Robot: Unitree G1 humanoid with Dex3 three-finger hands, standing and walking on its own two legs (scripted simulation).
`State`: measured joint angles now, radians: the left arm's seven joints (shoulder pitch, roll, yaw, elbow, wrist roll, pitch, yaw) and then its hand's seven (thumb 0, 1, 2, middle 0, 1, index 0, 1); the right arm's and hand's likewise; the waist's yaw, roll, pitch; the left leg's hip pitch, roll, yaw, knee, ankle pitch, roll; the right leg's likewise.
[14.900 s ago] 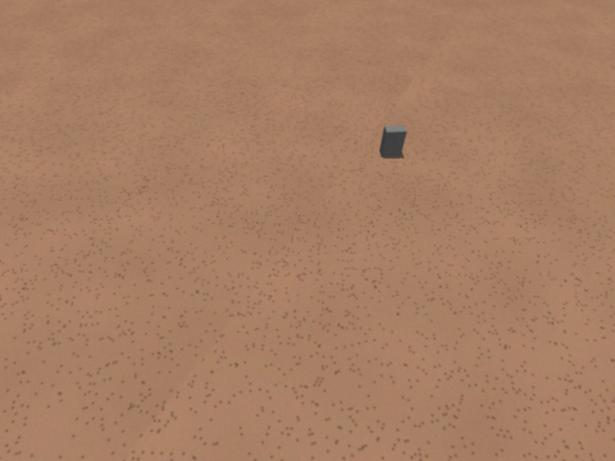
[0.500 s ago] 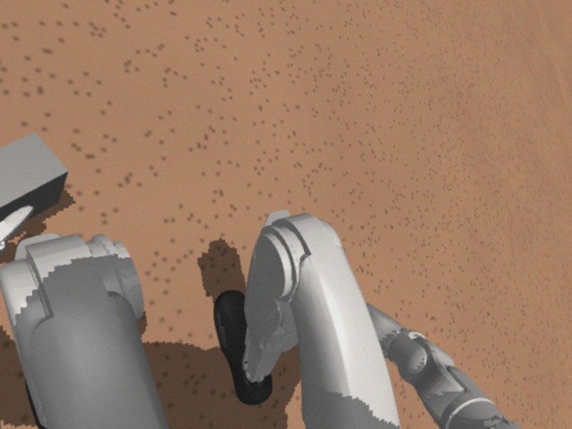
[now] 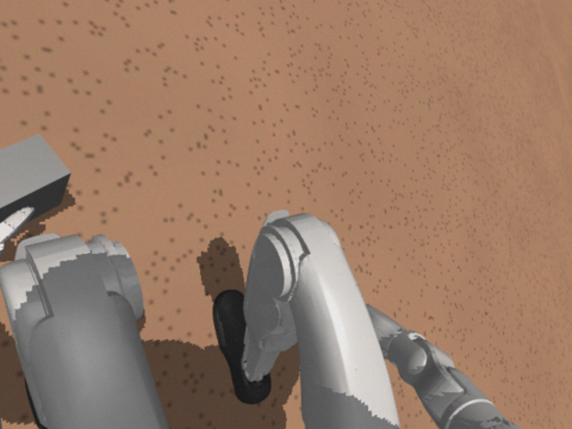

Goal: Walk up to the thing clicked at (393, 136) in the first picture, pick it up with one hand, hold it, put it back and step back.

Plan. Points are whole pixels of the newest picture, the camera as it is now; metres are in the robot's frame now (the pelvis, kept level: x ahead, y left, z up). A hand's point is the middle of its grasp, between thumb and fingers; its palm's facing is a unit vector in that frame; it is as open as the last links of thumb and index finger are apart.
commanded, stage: settle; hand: left
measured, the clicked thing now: (11, 193) +0.40 +0.23 -0.21
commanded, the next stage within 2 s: lift in 1.74 s
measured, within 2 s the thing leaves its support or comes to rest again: leaves its support in 0.20 s
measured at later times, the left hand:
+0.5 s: hand out of the picture +0.37 +0.28 -0.11, palm faces +0.27 -0.96 -0.06, open 9.5 cm
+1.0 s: hand out of the picture +0.36 +0.27 -0.02, palm faces +0.26 -0.96 -0.08, open 9.7 cm
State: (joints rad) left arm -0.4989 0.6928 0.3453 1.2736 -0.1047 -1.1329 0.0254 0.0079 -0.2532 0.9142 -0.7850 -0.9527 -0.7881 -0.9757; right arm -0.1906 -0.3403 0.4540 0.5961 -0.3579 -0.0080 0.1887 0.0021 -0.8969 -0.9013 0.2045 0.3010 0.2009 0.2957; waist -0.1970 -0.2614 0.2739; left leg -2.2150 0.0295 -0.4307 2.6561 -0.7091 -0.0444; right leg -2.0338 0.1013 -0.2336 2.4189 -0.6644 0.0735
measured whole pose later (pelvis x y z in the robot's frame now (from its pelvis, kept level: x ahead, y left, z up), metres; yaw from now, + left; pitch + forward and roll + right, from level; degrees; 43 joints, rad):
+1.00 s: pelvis +0.02 -0.02 +0.05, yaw +8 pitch +28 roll -9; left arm -0.37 0.42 0.28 0.69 -0.15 -0.66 -0.13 0.00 -0.48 1.04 -0.87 -1.16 -0.85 -1.16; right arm -0.03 -0.29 0.11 0.64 -0.12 0.05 0.11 0.01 -0.90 -0.90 0.20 0.30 0.20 0.30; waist -0.09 -0.04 -0.03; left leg -2.24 0.05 -0.22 2.42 -0.69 -0.05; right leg -2.13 0.03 -0.10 2.34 -0.72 0.04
